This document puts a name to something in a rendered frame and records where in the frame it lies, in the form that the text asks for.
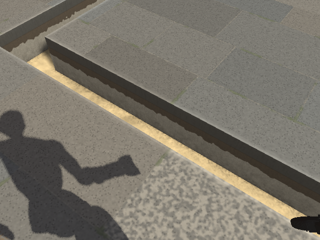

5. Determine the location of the robot right hand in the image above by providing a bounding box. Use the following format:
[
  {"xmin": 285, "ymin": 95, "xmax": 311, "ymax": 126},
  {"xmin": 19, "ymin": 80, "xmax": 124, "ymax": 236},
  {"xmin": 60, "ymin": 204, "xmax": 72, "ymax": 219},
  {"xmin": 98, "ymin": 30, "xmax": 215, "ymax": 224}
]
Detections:
[{"xmin": 290, "ymin": 214, "xmax": 320, "ymax": 235}]

